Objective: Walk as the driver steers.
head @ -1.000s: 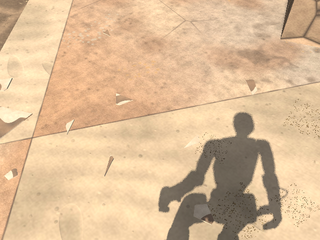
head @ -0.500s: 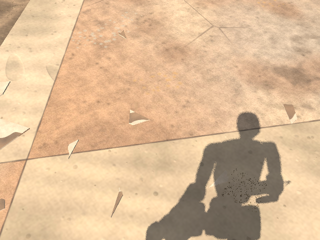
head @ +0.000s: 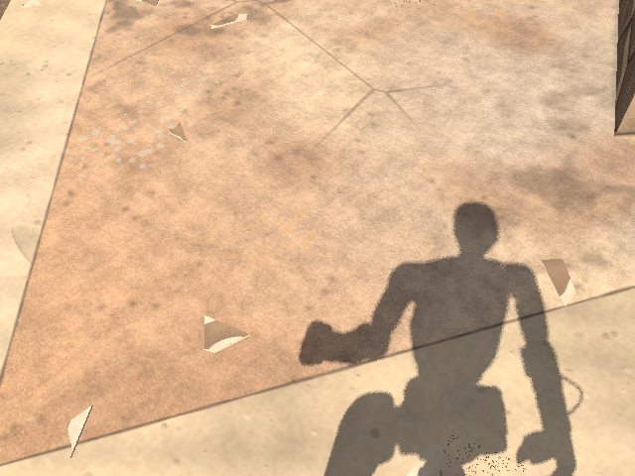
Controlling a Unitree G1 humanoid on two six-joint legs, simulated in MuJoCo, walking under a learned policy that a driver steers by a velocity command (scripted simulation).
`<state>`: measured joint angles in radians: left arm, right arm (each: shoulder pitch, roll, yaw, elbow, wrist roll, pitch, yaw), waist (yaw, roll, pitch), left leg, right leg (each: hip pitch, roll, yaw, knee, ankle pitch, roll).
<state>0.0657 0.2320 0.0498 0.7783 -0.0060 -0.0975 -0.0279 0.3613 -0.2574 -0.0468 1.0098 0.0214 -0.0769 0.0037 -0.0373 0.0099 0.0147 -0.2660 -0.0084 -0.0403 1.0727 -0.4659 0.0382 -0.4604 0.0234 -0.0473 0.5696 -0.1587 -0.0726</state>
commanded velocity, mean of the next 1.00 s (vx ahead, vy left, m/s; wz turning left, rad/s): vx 0.50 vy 0.00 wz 0.00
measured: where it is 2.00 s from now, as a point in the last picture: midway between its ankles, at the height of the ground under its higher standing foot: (308, 232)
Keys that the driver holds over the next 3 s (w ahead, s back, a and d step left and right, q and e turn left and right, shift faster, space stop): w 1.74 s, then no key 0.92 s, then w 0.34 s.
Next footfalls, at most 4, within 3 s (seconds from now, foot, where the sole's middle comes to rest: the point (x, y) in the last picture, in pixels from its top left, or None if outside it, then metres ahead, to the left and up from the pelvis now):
0.48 left None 0.42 0.15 -0.76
1.02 right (367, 358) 0.72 -0.09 -0.76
1.58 left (264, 256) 1.03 0.15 -0.76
2.04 right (345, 190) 1.25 -0.08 -0.76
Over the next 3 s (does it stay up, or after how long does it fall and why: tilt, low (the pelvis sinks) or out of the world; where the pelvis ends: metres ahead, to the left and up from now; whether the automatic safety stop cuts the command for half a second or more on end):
stays up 1.25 0.02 0.01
